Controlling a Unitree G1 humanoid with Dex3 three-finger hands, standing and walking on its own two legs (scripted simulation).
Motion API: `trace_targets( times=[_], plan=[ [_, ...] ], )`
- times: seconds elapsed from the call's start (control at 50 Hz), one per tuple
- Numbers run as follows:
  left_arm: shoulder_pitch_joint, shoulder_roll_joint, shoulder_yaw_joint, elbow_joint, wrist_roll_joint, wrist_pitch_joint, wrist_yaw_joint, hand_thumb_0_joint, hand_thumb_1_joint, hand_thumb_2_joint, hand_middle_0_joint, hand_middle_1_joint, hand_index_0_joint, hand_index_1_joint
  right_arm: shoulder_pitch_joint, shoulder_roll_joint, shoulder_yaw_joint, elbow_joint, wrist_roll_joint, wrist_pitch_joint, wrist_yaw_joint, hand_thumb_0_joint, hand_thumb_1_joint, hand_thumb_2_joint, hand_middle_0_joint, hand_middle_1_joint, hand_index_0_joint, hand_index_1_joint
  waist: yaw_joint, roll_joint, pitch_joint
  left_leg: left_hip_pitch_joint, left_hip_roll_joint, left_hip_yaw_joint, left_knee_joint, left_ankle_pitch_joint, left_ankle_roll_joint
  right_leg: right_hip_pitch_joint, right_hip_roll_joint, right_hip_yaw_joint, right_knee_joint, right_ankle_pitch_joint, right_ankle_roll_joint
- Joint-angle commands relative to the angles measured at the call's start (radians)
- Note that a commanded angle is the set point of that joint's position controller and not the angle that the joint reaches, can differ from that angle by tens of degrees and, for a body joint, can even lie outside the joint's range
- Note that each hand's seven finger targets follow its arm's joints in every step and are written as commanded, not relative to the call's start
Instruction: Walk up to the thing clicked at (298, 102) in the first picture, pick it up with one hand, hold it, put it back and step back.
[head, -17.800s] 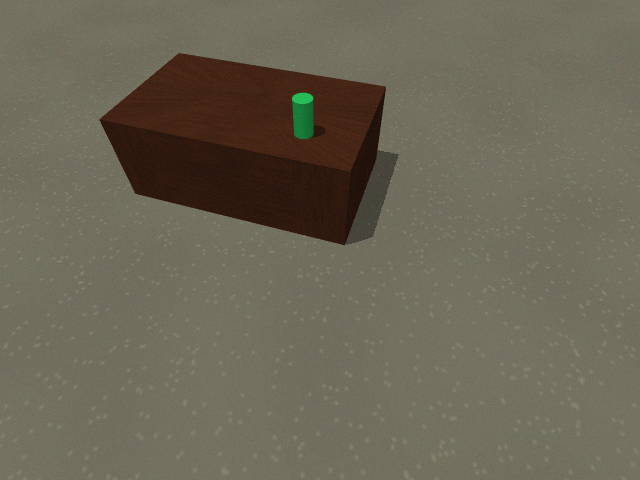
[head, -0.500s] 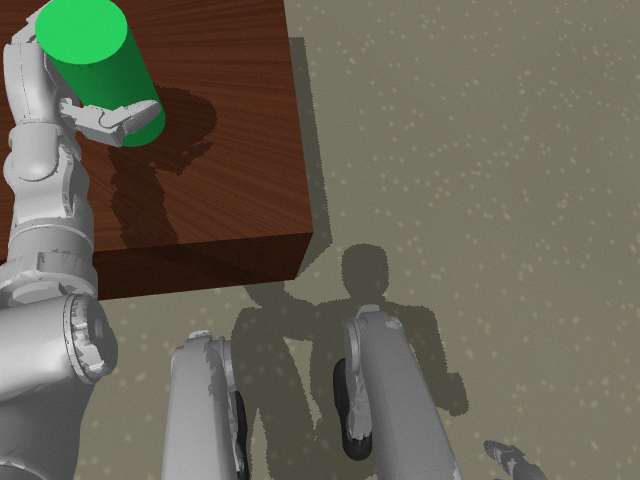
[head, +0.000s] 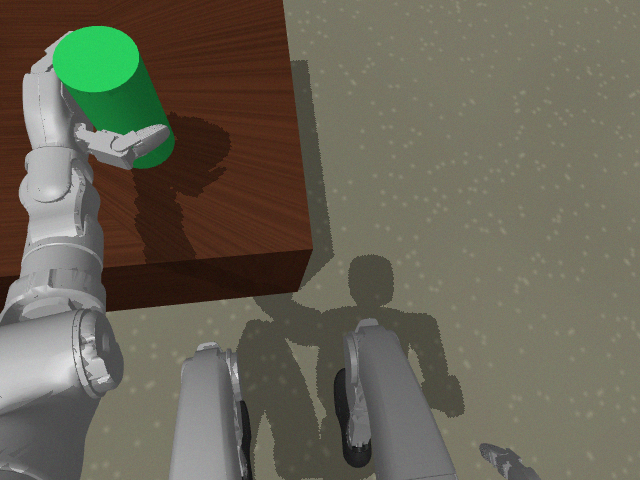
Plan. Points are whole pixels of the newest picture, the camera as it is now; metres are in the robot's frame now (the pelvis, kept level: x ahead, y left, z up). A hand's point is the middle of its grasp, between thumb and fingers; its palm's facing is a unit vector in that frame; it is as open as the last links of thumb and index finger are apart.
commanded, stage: lift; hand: left
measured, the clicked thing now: (124, 106) +0.53 +0.17 +0.02
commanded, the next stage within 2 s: hold in 1.58 s
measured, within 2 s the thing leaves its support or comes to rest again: neither
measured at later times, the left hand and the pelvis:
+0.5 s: hand (75, 114) +0.47 +0.18 +0.10, palm faces +0.09 -1.00 -0.02, open 10.4 cm; pelvis +0.01 +0.00 +0.08, yaw +1 degrees
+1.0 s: hand (11, 110) +0.42 +0.18 +0.18, palm faces +0.09 -1.00 -0.02, open 10.5 cm; pelvis +0.03 +0.00 +0.15, yaw +2 degrees
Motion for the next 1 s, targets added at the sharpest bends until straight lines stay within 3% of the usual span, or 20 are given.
trace_targets(
  times=[0.0,0.06,0.12,0.18,0.24,0.32,0.36,0.4,0.44,0.46,0.48,0.52,0.56,0.58,0.6,0.68,0.72,0.82,0.86,0.98],
  plan=[
    [-0.485,0.210,0.015,-0.311,-0.031,-0.101,-0.004,0.000,0.131,1.180,-1.246,-1.369,-1.276,-1.356,0.193,-0.180,-0.071,-0.040,-0.001,-0.019,-0.014,0.000,-0.920,-0.904,0.200,0.300,0.200,0.300,-0.003,0.156,-0.734,0.501,-0.030,-0.004,-0.221,0.332,0.036,0.428,0.028,0.004,-0.205,0.291,-0.053],
    [-0.340,0.240,0.059,-0.259,-0.023,-0.087,0.013,0.000,0.101,1.193,-1.238,-1.371,-1.265,-1.360,0.197,-0.181,-0.074,-0.025,0.001,-0.013,-0.016,0.000,-0.922,-0.905,0.200,0.300,0.200,0.300,0.025,0.118,-0.687,0.457,-0.032,0.005,-0.246,0.329,0.043,0.488,0.029,0.011,-0.233,0.303,-0.048],
    [-0.460,0.205,0.003,-0.445,-0.029,-0.101,0.008,0.000,0.131,1.187,-1.253,-1.380,-1.282,-1.366,0.187,-0.167,-0.076,-0.046,0.001,-0.016,-0.016,0.000,-0.924,-0.905,0.200,0.300,0.200,0.300,0.021,0.186,-0.786,0.595,-0.031,0.001,-0.272,0.388,0.031,0.521,0.029,0.007,-0.254,0.336,-0.054],
    [-0.205,0.131,0.009,-0.261,-0.038,-0.057,0.020,0.000,0.116,1.206,-1.209,-1.358,-1.235,-1.350,0.183,-0.177,-0.085,-0.022,0.008,-0.018,-0.020,0.000,-0.916,-0.905,0.200,0.300,0.200,0.300,0.032,0.108,-0.660,0.574,-0.026,-0.006,-0.299,0.380,0.036,0.515,0.034,-0.004,-0.286,0.324,-0.051],
    [-0.378,0.220,0.026,-0.548,-0.036,-0.093,0.039,0.000,0.124,1.204,-1.233,-1.376,-1.262,-1.364,0.179,-0.165,-0.088,-0.037,0.009,-0.022,-0.025,0.000,-0.919,-0.905,0.200,0.300,0.200,0.300,0.051,0.159,-0.764,0.657,-0.029,-0.001,-0.337,0.402,0.031,0.603,0.030,0.005,-0.325,0.349,-0.051],
    [-0.081,0.020,-0.058,-0.336,-0.052,-0.053,0.036,0.000,0.143,1.237,-1.218,-1.382,-1.246,-1.372,0.139,-0.154,-0.090,-0.025,0.018,-0.036,-0.029,0.000,-0.911,-0.903,0.200,0.300,0.200,0.300,0.043,0.050,-0.555,0.608,-0.026,0.000,-0.400,0.310,0.037,0.605,0.039,0.000,-0.391,0.289,-0.044],
    [-0.298,0.190,0.017,-0.655,-0.057,-0.099,0.055,0.000,0.142,1.232,-1.231,-1.386,-1.258,-1.376,0.144,-0.155,-0.093,-0.039,0.022,-0.040,-0.038,0.000,-0.912,-0.903,0.200,0.300,0.200,0.300,0.078,0.154,-0.703,0.720,-0.028,0.000,-0.431,0.339,0.026,0.685,0.032,0.008,-0.415,0.311,-0.046],
    [-0.175,0.045,-0.091,-0.547,-0.060,-0.076,0.048,0.000,0.142,1.232,-1.257,-1.396,-1.284,-1.387,0.131,-0.141,-0.089,-0.034,0.025,-0.047,-0.037,0.000,-0.912,-0.902,0.200,0.300,0.200,0.300,0.049,0.094,-0.589,0.721,-0.028,0.001,-0.460,0.305,0.027,0.680,0.038,0.001,-0.447,0.292,-0.046],
    [0.014,-0.012,-0.079,-0.408,-0.067,-0.055,0.051,0.000,0.164,1.266,-1.245,-1.406,-1.271,-1.398,0.112,-0.141,-0.091,-0.002,0.029,-0.049,-0.039,0.000,-0.906,-0.902,0.200,0.300,0.200,0.300,0.074,0.056,-0.454,0.717,-0.023,-0.011,-0.508,0.276,0.024,0.653,0.040,-0.006,-0.472,0.260,-0.045],
    [-0.004,-0.002,-0.088,-0.488,-0.062,-0.063,0.053,0.000,0.166,1.254,-1.236,-1.392,-1.261,-1.385,0.100,-0.142,-0.092,-0.014,0.028,-0.049,-0.042,0.000,-0.911,-0.903,0.200,0.300,0.200,0.300,0.078,0.080,-0.483,0.736,-0.024,-0.004,-0.523,0.279,0.026,0.685,0.041,-0.001,-0.497,0.267,-0.045],
    [-0.163,0.093,-0.050,-0.710,-0.067,-0.089,0.063,0.000,0.174,1.254,-1.245,-1.392,-1.269,-1.385,0.100,-0.147,-0.095,-0.040,0.031,-0.052,-0.044,0.000,-0.910,-0.902,0.200,0.300,0.200,0.300,0.088,0.130,-0.601,0.811,-0.025,-0.006,-0.530,0.304,0.020,0.732,0.036,0.004,-0.504,0.292,-0.045],
    [-0.050,-0.031,-0.137,-0.598,-0.073,-0.066,0.058,0.000,0.140,1.261,-1.284,-1.425,-1.310,-1.418,0.098,-0.134,-0.092,-0.038,0.033,-0.059,-0.045,0.000,-0.915,-0.902,0.200,0.300,0.200,0.300,0.058,0.091,-0.521,0.836,-0.027,-0.005,-0.555,0.331,0.018,0.738,0.038,-0.007,-0.526,0.317,-0.045],
    [0.077,-0.010,-0.071,-0.497,-0.081,-0.048,0.067,0.000,0.148,1.277,-1.253,-1.411,-1.277,-1.407,0.093,-0.137,-0.094,-0.017,0.038,-0.058,-0.046,0.000,-0.907,-0.901,0.200,0.300,0.200,0.300,0.088,0.024,-0.410,0.802,-0.027,-0.003,-0.579,0.314,0.023,0.755,0.042,-0.007,-0.556,0.303,-0.040],
    [0.140,-0.060,-0.112,-0.459,-0.078,-0.047,0.063,0.000,0.139,1.273,-1.244,-1.403,-1.268,-1.399,0.077,-0.133,-0.089,-0.016,0.037,-0.057,-0.047,0.000,-0.908,-0.902,0.200,0.300,0.200,0.300,0.082,0.011,-0.377,0.793,-0.026,-0.003,-0.601,0.313,0.025,0.768,0.043,-0.007,-0.574,0.303,-0.039],
    [-0.047,0.001,-0.109,-0.735,-0.082,-0.084,0.066,0.000,0.157,1.274,-1.256,-1.406,-1.279,-1.402,0.075,-0.133,-0.092,-0.044,0.035,-0.062,-0.046,0.000,-0.906,-0.901,0.200,0.300,0.200,0.300,0.089,0.080,-0.487,0.850,-0.027,-0.003,-0.614,0.321,0.019,0.807,0.037,-0.001,-0.580,0.315,-0.040],
    [0.126,-0.054,-0.125,-0.562,-0.082,-0.054,0.067,0.000,0.136,1.277,-1.262,-1.411,-1.282,-1.410,0.059,-0.133,-0.095,-0.046,0.040,-0.066,-0.048,0.000,-0.910,-0.902,0.200,0.300,0.200,0.300,0.090,0.019,-0.369,0.872,-0.031,0.004,-0.661,0.273,0.024,0.823,0.040,-0.004,-0.632,0.277,-0.035],
    [0.051,-0.042,-0.139,-0.709,-0.092,-0.077,0.067,0.000,0.135,1.265,-1.258,-1.402,-1.278,-1.401,0.055,-0.133,-0.093,-0.060,0.038,-0.070,-0.049,0.000,-0.914,-0.903,0.200,0.300,0.200,0.300,0.101,0.046,-0.408,0.924,-0.030,0.002,-0.691,0.294,0.018,0.861,0.039,-0.007,-0.652,0.293,-0.035],
    [0.196,-0.076,-0.157,-0.632,-0.086,-0.054,0.066,0.000,0.113,1.276,-1.279,-1.423,-1.299,-1.423,0.051,-0.129,-0.093,-0.073,0.038,-0.070,-0.048,0.000,-0.918,-0.903,0.200,0.300,0.200,0.300,0.108,0.041,-0.360,0.991,-0.029,0.006,-0.732,0.371,0.011,0.896,0.043,-0.017,-0.683,0.346,-0.035],
    [0.113,-0.058,-0.158,-0.741,-0.096,-0.068,0.070,0.000,0.094,1.265,-1.276,-1.420,-1.296,-1.420,0.048,-0.125,-0.089,-0.078,0.040,-0.072,-0.048,0.000,-0.918,-0.904,0.200,0.300,0.200,0.300,0.119,0.065,-0.382,1.032,-0.028,0.004,-0.752,0.385,0.006,0.921,0.040,-0.017,-0.693,0.354,-0.037],
    [0.187,-0.073,-0.164,-0.767,-0.105,-0.063,0.065,0.000,0.110,1.277,-1.263,-1.427,-1.286,-1.424,0.042,-0.114,-0.087,-0.088,0.040,-0.070,-0.051,0.000,-0.913,-0.902,0.200,0.300,0.200,0.300,0.119,0.033,-0.368,1.038,-0.034,0.024,-0.785,0.413,0.013,1.024,0.038,-0.006,-0.742,0.399,-0.031]
  ],
)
